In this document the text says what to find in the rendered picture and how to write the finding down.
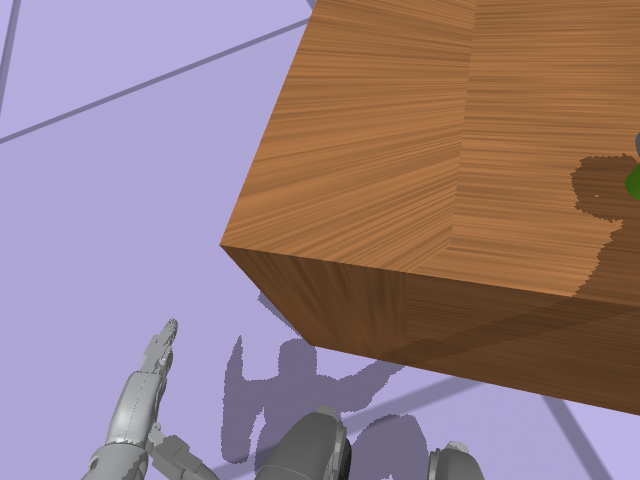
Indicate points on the can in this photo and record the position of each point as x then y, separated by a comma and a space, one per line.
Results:
632, 183

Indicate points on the left robot arm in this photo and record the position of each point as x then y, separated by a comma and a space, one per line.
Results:
118, 461

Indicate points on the left robot hand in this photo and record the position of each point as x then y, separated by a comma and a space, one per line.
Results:
134, 420

